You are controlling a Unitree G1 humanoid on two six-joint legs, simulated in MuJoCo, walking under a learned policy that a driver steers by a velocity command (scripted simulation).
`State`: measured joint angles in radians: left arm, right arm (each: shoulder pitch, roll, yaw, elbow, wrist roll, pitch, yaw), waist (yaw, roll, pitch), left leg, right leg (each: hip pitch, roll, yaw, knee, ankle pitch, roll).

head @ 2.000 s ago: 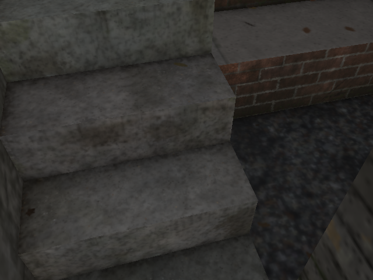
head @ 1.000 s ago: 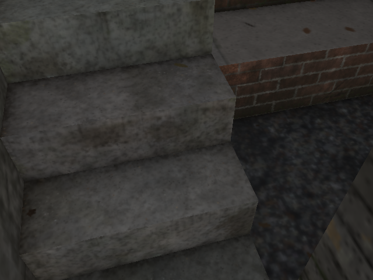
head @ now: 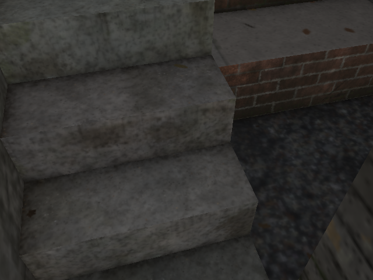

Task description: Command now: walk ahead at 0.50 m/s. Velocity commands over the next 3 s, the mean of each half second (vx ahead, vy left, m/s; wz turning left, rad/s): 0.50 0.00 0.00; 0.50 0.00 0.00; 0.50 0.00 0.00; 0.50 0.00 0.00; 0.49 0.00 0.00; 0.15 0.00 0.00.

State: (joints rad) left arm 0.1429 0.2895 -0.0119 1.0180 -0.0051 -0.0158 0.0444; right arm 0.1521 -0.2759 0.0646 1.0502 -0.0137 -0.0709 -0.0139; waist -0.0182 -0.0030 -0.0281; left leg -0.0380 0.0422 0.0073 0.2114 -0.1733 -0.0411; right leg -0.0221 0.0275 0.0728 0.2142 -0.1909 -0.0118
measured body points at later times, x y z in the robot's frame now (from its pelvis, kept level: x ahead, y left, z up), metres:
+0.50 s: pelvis +0.00 +0.00 +0.00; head -0.01 +0.00 +0.45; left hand +0.10 +0.28 -0.13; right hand +0.09 -0.26 -0.14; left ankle -0.04 +0.14 -0.75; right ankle -0.05 -0.12 -0.75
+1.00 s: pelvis +0.00 +0.00 +0.00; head -0.01 +0.00 +0.45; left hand +0.10 +0.28 -0.13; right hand +0.09 -0.26 -0.14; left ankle -0.04 +0.14 -0.75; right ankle -0.05 -0.12 -0.75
